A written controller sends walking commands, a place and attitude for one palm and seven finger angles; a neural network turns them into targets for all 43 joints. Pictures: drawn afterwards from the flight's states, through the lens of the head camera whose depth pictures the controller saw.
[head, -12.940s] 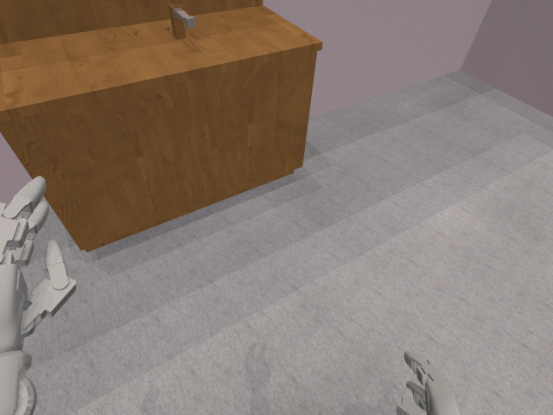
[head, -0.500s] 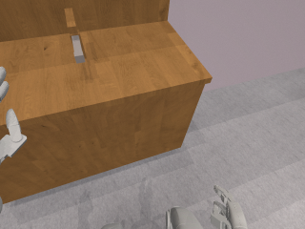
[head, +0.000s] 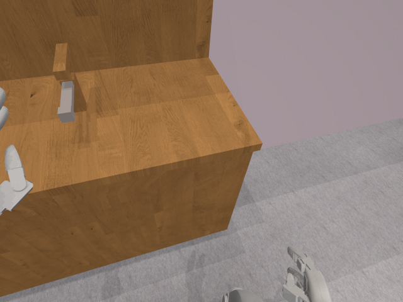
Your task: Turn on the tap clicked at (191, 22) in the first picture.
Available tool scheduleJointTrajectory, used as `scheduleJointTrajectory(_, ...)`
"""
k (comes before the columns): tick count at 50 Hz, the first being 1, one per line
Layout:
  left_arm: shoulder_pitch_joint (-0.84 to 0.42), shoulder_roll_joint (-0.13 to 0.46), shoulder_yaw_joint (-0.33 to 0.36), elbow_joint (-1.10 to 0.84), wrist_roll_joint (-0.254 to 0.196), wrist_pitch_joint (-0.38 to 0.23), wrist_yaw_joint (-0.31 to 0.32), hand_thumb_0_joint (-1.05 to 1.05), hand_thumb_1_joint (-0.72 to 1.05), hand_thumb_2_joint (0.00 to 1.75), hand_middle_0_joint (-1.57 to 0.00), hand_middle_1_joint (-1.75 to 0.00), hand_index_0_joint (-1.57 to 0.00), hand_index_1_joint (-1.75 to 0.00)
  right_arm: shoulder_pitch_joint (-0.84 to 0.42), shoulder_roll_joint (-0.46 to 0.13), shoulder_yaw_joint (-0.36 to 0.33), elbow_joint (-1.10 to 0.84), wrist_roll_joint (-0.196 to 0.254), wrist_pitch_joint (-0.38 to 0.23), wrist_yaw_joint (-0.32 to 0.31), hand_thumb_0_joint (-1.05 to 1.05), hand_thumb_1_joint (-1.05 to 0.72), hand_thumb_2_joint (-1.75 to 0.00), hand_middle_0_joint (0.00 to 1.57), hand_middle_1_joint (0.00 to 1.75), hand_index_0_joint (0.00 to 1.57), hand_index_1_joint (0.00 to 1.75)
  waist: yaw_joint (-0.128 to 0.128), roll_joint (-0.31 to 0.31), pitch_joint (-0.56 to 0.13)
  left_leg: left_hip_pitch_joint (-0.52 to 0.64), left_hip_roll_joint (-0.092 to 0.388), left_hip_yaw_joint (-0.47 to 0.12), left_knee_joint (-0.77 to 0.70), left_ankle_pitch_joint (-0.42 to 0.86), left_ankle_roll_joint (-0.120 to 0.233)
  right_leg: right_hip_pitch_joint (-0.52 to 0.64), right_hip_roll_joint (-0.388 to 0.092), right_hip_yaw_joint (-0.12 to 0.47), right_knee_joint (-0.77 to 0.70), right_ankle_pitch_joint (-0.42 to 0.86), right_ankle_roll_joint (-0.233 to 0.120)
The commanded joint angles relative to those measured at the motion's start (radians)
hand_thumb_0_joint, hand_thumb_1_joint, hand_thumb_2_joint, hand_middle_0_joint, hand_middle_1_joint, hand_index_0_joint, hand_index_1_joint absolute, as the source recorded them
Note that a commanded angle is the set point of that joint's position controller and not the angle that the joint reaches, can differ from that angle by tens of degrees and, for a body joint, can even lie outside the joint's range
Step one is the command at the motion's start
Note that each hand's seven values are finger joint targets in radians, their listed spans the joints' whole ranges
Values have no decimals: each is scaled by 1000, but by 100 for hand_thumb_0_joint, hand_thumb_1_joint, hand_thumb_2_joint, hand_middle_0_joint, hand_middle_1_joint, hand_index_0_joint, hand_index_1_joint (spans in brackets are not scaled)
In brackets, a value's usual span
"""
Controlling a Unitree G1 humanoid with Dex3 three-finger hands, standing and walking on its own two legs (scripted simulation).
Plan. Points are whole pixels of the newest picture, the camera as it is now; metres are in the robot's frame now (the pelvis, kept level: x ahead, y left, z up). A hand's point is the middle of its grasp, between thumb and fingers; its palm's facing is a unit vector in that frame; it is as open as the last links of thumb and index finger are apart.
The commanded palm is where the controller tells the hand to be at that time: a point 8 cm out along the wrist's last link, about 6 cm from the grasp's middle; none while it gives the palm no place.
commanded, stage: shuffle to correct the standing spot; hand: left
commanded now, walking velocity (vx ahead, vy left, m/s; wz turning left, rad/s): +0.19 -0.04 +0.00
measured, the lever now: (66, 114) +0.48 +0.35 +0.08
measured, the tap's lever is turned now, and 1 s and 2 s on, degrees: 0 0 0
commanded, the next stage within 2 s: come to a stop and stand still in 0.86 s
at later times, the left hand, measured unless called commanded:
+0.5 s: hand (110, 142) +0.31 +0.17 +0.19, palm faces +0.46 -0.78 -0.43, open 7.5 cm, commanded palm +0.25 +0.20 +0.19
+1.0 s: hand (134, 110) +0.39 +0.15 +0.18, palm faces +0.33 -0.83 -0.44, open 7.4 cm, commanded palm +0.33 +0.20 +0.19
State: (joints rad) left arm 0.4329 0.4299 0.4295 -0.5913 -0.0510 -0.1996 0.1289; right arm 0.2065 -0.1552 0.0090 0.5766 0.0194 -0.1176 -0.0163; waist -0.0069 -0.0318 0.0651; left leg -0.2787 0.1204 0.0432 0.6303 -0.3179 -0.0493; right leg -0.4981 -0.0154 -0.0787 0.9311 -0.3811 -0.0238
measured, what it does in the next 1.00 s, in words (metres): walks ahead: right foot, then left foot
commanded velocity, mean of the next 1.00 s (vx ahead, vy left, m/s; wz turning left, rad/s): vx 0.10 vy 0.09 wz -0.07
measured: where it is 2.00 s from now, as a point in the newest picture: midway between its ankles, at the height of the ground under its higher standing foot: outside the picture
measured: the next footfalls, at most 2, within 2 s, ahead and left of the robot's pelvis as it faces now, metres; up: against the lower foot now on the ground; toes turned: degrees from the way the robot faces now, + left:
right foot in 0.06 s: +0.17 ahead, -0.15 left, +0.00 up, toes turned -1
left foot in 0.32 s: +0.17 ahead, +0.08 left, +0.00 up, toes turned +8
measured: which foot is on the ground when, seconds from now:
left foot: down 0.00-0.04, up 0.06-0.30, down 0.32-0.48, up 0.50-0.84, down 0.86-1.00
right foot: up 0.00-0.04, down 0.06-1.00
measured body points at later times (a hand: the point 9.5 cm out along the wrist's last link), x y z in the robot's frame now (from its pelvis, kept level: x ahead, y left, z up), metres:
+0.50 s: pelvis +0.10 -0.08 -0.01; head +0.10 -0.10 +0.44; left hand +0.28 +0.21 +0.21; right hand +0.28 -0.30 -0.09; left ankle +0.13 +0.07 -0.72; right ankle +0.13 -0.16 -0.73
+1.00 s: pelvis +0.17 -0.08 +0.01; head +0.18 -0.09 +0.46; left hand +0.37 +0.19 +0.21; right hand +0.35 -0.33 -0.07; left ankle +0.21 +0.04 -0.72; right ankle +0.13 -0.15 -0.72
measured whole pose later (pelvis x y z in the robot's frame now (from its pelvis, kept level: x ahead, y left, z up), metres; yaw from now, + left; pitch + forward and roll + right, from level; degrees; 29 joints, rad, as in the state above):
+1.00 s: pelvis +0.17 -0.08 +0.01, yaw -1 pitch -1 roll +1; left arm 0.47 0.40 0.35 -0.51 -0.06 -0.15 0.12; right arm 0.16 -0.26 -0.02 0.56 0.02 -0.04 -0.02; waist 0.00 0.01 0.05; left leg -0.29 0.01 0.09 0.53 -0.19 0.01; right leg -0.19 0.04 0.00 0.57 -0.36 -0.05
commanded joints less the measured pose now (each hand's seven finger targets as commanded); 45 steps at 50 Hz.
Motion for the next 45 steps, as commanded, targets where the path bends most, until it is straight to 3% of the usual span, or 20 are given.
scheduleJointTrajectory(1,-8,105,78,-63,3,-33,22,0,90,90,-20,-30,-20,-30,-43,-145,-51,-134,2,-46,-12,0,-90,-90,20,30,20,30,40,105,-170,-124,68,28,38,-12,119,407,48,-71,-433,132,5)
scheduleJointTrajectory(2,-55,129,76,-38,12,-20,25,0,90,90,-20,-30,-20,-30,-32,-131,-51,-134,3,-42,-14,0,-90,-90,20,30,20,30,41,-147,-191,-253,-35,81,334,-116,87,493,-71,162,-530,22,-59)
scheduleJointTrajectory(3,-61,126,58,11,9,-1,27,0,90,90,-20,-30,-20,-30,-39,-121,-42,-148,5,-42,-17,0,-90,-90,20,30,20,30,33,-323,-170,-433,-103,48,538,-251,60,529,-280,535,-630,37,-176)
scheduleJointTrajectory(4,-144,153,80,-58,4,-8,25,0,90,90,-20,-30,-20,-30,-67,-142,-39,-144,-3,-53,-12,0,-90,-90,20,30,20,30,46,-230,-148,-430,-64,-29,601,-265,54,430,-340,620,-679,-29,-225)
scheduleJointTrajectory(5,-141,136,47,-74,5,-9,17,0,90,90,-20,-30,-20,-30,-50,-148,-42,-120,3,-49,-7,0,-90,-90,20,30,20,30,33,-196,-107,-442,-41,-63,631,-221,48,398,-344,618,-680,-40,-245)
scheduleJointTrajectory(9,-115,150,64,-202,9,-24,36,0,90,90,-20,-30,-20,-30,-99,-123,-21,-108,-1,-15,-24,0,-90,-90,20,30,20,30,32,-71,-162,-218,-3,-14,279,-113,53,321,-278,300,-576,255,-199)
scheduleJointTrajectory(13,-78,163,86,-226,-11,-28,56,0,90,90,-20,-30,-20,-30,-92,-127,-32,-116,-18,-27,-45,0,-90,-90,20,30,20,30,25,20,-184,107,-87,91,-92,67,63,198,-190,188,-500,13,-131)
scheduleJointTrajectory(14,-81,140,68,-223,-11,-34,53,0,90,90,-20,-30,-20,-30,-79,-133,-36,-123,-15,-28,-47,0,-90,-90,20,30,20,30,25,70,-190,160,-63,49,-145,35,79,171,-157,160,-417,-26,-104)
scheduleJointTrajectory(16,-111,119,62,-204,-6,-42,54,0,90,90,-20,-30,-20,-30,-81,-165,-41,-131,-1,-27,-47,0,-90,-90,20,30,20,30,14,315,-157,259,162,-336,-275,5,203,-42,5,52,-156,-65,-12)
scheduleJointTrajectory(18,-101,130,72,-92,-1,-29,40,0,90,90,-20,-30,-20,-30,-89,-142,-37,-121,-3,-32,-49,0,-90,-90,20,30,20,30,-10,363,-66,116,255,-508,-399,-175,285,-81,3,90,47,-157,0)
scheduleJointTrajectory(20,-59,120,56,-96,11,-27,30,0,90,90,-20,-30,-20,-30,-79,-142,-38,-117,2,-34,-40,0,-90,-90,20,30,20,30,6,255,-68,71,211,-353,-306,-52,263,-25,-31,96,-74,-119,1)
scheduleJointTrajectory(22,-1,111,60,-105,9,-20,32,0,90,90,-20,-30,-20,-30,-72,-153,-41,-127,7,-34,-30,0,-90,-90,20,30,20,30,40,177,-142,-50,106,-122,-125,-25,169,262,10,16,-391,3,5)
scheduleJointTrajectory(23,7,123,65,-98,8,-14,32,0,90,90,-20,-30,-20,-30,-69,-146,-39,-133,6,-34,-29,0,-90,-90,20,30,20,30,37,61,-140,-122,21,-18,34,-31,120,342,-15,109,-524,71,-18)
scheduleJointTrajectory(24,-13,143,69,-89,11,-12,33,0,90,90,-20,-30,-20,-30,-69,-130,-39,-140,-1,-31,-27,0,-90,-90,20,30,20,30,29,-180,-145,-290,-88,69,268,-128,68,423,-183,424,-615,70,-105)
scheduleJointTrajectory(25,-83,148,74,-91,2,-6,32,0,90,90,-20,-30,-20,-30,-71,-144,-41,-138,-6,-38,-23,0,-90,-90,20,30,20,30,39,-229,-113,-389,-104,26,407,-191,46,422,-310,622,-683,65,-181)
scheduleJointTrajectory(26,-94,120,40,-104,-2,-15,23,0,90,90,-20,-30,-20,-30,-61,-161,-51,-127,2,-43,-14,0,-90,-90,20,30,20,30,26,-150,-78,-424,-78,-51,496,-149,37,409,-333,668,-700,140,-206)
scheduleJointTrajectory(28,-105,153,60,-126,5,-35,23,0,90,90,-20,-30,-20,-30,-81,-151,-33,-106,2,-37,-11,0,-90,-90,20,30,20,30,21,8,-60,-440,-37,-80,470,-104,30,437,-329,572,-612,491,-222)
scheduleJointTrajectory(32,-65,127,60,-74,3,-63,38,0,90,90,-20,-30,-20,-30,-71,-130,-23,-105,-17,-28,-24,0,-90,-90,20,30,20,30,27,-28,-170,-264,-67,11,193,34,34,476,-228,299,-541,730,-134)
scheduleJointTrajectory(38,-46,115,47,-63,-12,-40,35,0,90,90,-20,-30,-20,-30,-105,-152,-45,-133,-9,-32,-15,0,-90,-90,20,30,20,30,46,-99,-172,-75,-108,44,-56,127,59,454,-233,310,-537,687,-26)
scheduleJointTrajectory(45,19,148,67,-80,-6,-22,25,0,90,90,-20,-30,-20,-30,-111,-192,-62,-164,2,13,-6,0,-90,-90,20,30,20,30,40,-7,-186,114,-50,-1,-72,451,102,328,-150,257,-463,722,81)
